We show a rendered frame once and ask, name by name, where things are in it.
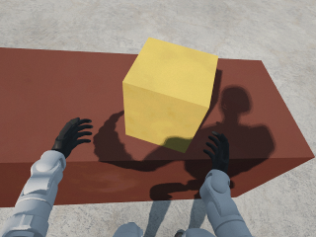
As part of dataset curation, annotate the carton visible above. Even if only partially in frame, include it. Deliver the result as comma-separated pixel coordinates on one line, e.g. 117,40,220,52
122,37,218,153

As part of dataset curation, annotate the left robot forearm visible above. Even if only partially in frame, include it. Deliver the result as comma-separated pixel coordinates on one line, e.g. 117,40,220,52
0,150,66,237

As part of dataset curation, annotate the pedestal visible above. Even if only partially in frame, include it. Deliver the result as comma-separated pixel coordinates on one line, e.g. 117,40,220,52
0,47,315,208

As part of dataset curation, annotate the robot left hand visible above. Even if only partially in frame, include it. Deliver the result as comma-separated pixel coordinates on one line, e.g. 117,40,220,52
51,118,93,159

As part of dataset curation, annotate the robot right hand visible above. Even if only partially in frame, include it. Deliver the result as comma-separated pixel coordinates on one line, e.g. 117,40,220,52
203,131,230,174

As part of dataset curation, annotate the right robot forearm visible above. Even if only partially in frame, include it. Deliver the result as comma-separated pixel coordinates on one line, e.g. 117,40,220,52
199,169,255,237

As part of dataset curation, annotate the robot left thigh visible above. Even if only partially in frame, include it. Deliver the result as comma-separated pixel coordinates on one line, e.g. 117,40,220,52
113,223,143,237

